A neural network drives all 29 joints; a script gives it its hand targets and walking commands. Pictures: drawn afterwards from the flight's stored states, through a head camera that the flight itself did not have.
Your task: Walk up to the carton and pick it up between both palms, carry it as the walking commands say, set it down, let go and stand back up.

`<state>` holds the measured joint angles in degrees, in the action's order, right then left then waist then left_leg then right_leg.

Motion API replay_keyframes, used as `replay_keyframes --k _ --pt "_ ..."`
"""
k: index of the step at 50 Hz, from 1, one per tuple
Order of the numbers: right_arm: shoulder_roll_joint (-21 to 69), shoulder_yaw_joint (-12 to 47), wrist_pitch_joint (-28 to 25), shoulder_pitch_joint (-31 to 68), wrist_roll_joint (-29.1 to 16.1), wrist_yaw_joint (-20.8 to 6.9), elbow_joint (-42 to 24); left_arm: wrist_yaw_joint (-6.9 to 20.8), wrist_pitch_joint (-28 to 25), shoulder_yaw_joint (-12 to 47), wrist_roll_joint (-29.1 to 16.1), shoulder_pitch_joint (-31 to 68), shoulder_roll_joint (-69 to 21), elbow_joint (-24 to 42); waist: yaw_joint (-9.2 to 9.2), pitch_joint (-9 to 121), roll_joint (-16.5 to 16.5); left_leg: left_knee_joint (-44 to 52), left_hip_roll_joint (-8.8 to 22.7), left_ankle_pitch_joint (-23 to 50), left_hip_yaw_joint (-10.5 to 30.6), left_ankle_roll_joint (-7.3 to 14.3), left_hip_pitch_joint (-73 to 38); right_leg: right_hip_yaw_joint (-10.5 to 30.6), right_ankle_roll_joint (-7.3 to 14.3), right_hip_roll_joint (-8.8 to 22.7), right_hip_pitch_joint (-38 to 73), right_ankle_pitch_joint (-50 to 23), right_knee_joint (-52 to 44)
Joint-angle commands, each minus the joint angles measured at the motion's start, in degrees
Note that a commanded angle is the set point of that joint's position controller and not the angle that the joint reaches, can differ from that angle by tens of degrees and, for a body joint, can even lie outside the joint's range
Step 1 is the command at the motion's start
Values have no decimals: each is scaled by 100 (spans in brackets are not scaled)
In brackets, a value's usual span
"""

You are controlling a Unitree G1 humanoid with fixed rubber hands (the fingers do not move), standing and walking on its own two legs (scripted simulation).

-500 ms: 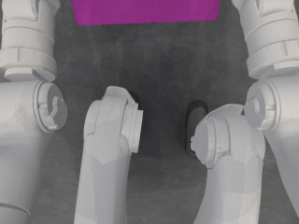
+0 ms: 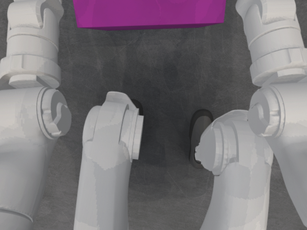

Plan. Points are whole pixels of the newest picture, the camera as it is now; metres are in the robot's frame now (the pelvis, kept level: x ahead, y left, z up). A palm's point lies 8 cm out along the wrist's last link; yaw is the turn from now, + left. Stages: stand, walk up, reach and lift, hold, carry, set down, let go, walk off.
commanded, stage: set down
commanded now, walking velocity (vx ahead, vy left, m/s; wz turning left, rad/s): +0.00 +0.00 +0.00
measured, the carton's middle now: out of the picture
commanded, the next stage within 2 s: none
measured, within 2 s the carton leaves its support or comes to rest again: neither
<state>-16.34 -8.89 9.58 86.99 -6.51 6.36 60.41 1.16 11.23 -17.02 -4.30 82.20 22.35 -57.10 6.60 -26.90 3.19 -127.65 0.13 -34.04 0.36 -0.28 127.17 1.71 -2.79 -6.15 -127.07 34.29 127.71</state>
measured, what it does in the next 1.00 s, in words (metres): stands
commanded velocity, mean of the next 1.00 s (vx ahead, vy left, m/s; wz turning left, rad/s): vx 0.00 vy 0.00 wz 0.00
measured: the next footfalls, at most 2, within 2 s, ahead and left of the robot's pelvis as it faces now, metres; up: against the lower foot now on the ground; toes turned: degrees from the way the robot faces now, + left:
none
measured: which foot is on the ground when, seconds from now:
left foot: down 0.00-1.00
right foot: down 0.00-1.00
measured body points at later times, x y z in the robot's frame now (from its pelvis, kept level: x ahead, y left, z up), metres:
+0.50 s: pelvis +0.00 +0.00 +0.00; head +0.38 +0.04 +0.22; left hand +0.52 +0.28 -0.19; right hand +0.58 -0.07 -0.20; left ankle +0.11 +0.12 -0.33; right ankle +0.11 -0.12 -0.33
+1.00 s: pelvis -0.01 +0.00 -0.01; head +0.37 +0.04 +0.22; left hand +0.51 +0.31 -0.18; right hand +0.58 -0.10 -0.19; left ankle +0.11 +0.12 -0.33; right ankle +0.11 -0.12 -0.33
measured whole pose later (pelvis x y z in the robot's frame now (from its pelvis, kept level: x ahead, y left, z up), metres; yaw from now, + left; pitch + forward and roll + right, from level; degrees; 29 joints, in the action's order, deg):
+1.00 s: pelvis -0.01 +0.00 -0.01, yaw +1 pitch +32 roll +0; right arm -24.9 0.5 7.8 88.5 -15.4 6.5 62.6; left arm -1.6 4.0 -9.6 -14.2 86.4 28.6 -67.6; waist 6.6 -30.0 0.5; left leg -127.5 1.5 -31.2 -1.0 1.7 128.1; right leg 1.3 -2.6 -3.7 -126.8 33.3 128.2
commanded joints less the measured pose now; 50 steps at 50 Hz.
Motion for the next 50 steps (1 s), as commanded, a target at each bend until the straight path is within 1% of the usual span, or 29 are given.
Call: replay_keyframes --k 1,3,4,6,10,12,14,15,19,20,21,22,24,25,26,27,29,30,33,35,38,40,41,43,44,45,48,49,50 --pt "4504 1412 -92 2765 -212 -1347 -851 1457 -52 1670 -238 2731 -4135 550 561 6416 -63 1120 -222 2395 -205 74 -2931 -491 302 -152 2463 -1458 -577" --pt "4489 1390 -113 2647 -119 -1333 -930 1437 -79 1630 -223 2621 -4239 647 372 6351 75 1150 -265 2404 -184 99 -3014 -538 262 -214 2368 -1371 -661" --pt "4746 1497 -90 2657 -216 -1344 -857 1440 -87 1631 -201 2728 -4165 673 576 6602 94 1049 -206 2616 -205 81 -3140 -448 297 -187 2470 -1557 -620" --pt "4473 1535 -136 2700 -284 -1343 -1002 1393 -120 1634 -245 2611 -4047 703 671 6664 48 1068 -236 2795 -168 57 -3158 -505 259 -176 2583 -1736 -519" --pt "4371 1669 -219 2709 -294 -1205 -1058 1294 -197 1556 -286 2499 -3916 652 664 6981 237 1020 -276 2845 -258 25 -3070 -508 218 -191 3034 -1960 -522" --pt "3904 1489 -228 2453 -197 -1075 -866 1213 -296 1557 -349 2519 -3373 707 419 7069 332 1010 -208 2908 -267 -19 -3074 -535 212 -118 3425 -2197 -547" --pt "3497 1365 -271 2257 -181 -998 -866 1109 -388 1547 -434 2432 -2991 746 335 7044 -13 953 -187 3050 -252 -69 -3380 -524 209 -140 3000 -2052 -494" --pt "3422 1449 -346 2314 -212 -956 -1026 995 -436 1377 -298 2404 -2828 741 560 7397 135 973 -223 3106 -232 -36 -3388 -525 200 -163 3164 -2141 -484" --pt "1753 1142 -398 2073 -232 -598 -774 516 -613 1061 -409 2225 -1284 287 544 7321 -35 1037 -137 2857 -265 -145 -3550 -440 142 -61 3266 -1946 -595" --pt "1547 1249 -431 2047 -459 -476 -915 327 -726 886 -356 2130 -656 415 819 7531 145 1030 -133 2797 -268 -93 -3512 -380 102 -71 3469 -2029 -567" --pt "918 1125 -485 2064 -465 -340 -905 210 -804 879 -518 2090 -370 354 532 7678 143 1029 -149 2947 -293 -116 -3829 -551 48 -57 3591 -1980 -587" --pt "35 847 -511 1950 -514 -123 -817 -42 -900 485 -412 1914 742 162 711 7657 55 971 -81 2754 -321 -107 -3615 -409 45 -2 3485 -1889 -569" --pt "-699 726 -522 1947 -442 115 -663 -306 -935 307 -475 1825 1203 -71 622 7779 232 997 -56 2761 -225 -118 -3658 -418 -5 71 3597 -1864 -565" --pt "-875 662 -544 1930 -586 161 -615 -419 -978 213 -345 1762 1299 -197 727 7781 32 1090 -28 2629 -235 -96 -3669 -377 65 48 3407 -1803 -578" --pt "-1012 516 -565 1914 -565 193 -753 -485 -1021 364 -476 1815 1436 -28 456 8048 -45 1041 -16 2871 -137 -64 -3883 -422 58 62 3381 -1917 -578" --pt "-1004 550 -516 1908 -627 201 -577 -491 -1023 425 -530 1879 1357 -44 563 8169 -195 1008 -20 2998 -224 -143 -4198 -464 33 109 3269 -1855 -565" --pt "-963 761 -481 2015 -666 194 -570 -548 -1045 281 -493 1941 1742 -200 718 7815 50 1118 59 2811 -178 -83 -4019 -361 35 172 2986 -1656 -728" --pt "-1163 752 -487 2022 -619 192 -340 -513 -998 368 -695 1932 1659 -587 460 7814 251 1135 94 2601 -130 -63 -3872 -450 33 211 3293 -1603 -671" --pt "-1318 746 -517 2146 -680 212 -719 -520 -1055 400 -819 2117 1869 -158 440 7807 210 1129 118 2479 -145 -28 -3641 -429 30 295 3202 -1535 -666" --pt "-1331 877 -469 2390 -839 175 -846 -439 -1052 507 -850 2111 1732 -130 643 7755 148 1124 139 2585 -161 19 -3744 -373 12 302 3162 -1534 -704" --pt "-1365 949 -413 2127 -959 95 -232 -407 -1043 772 -973 2301 1776 -340 527 7640 3 1113 184 2398 -182 -38 -3799 -369 81 353 3073 -1302 -680" --pt "-1472 838 -446 2169 -859 85 -441 -352 -988 794 -1109 2191 1656 -385 297 7473 18 1121 203 2341 -119 -49 -3600 -340 92 382 2903 -1302 -735" --pt "-1481 852 -428 2176 -806 39 -346 -332 -1013 642 -1064 2258 1804 -299 435 7485 118 1185 182 2355 -86 -6 -3700 -385 75 409 2915 -1278 -716" --pt "-1299 922 -405 2164 -838 39 -430 -257 -964 806 -1210 2126 1727 -388 346 7754 264 1095 178 2503 -59 25 -3854 -370 52 394 3074 -1355 -724" --pt "-1552 801 -391 2161 -805 31 -407 -243 -959 616 -1004 2084 1881 -359 510 7656 103 1048 164 2400 -79 -41 -3644 -346 100 358 3065 -1331 -598" --pt "-1482 835 -404 2064 -785 30 -529 -272 -936 721 -1052 1933 1774 -638 454 7660 193 1042 183 2585 -76 7 -3770 -349 59 360 3060 -1399 -662" --pt "-1379 878 -392 1967 -985 -4 -554 -313 -969 534 -902 2011 2123 -124 618 8282 10 1093 185 2901 -6 10 -4448 -478 58 297 3131 -1532 -532" --pt "-1779 722 -434 2039 -785 56 -1180 -352 -982 477 -958 1936 2191 376 450 8765 151 1016 142 3173 -53 -23 -4391 -408 94 313 3519 -1895 -618" --pt "-1643 742 -422 2093 -873 93 -1660 -356 -943 450 -1068 1821 2304 693 495 9618 196 980 103 3544 -50 -6 -4835 -465 64 284 3971 -2239 -602"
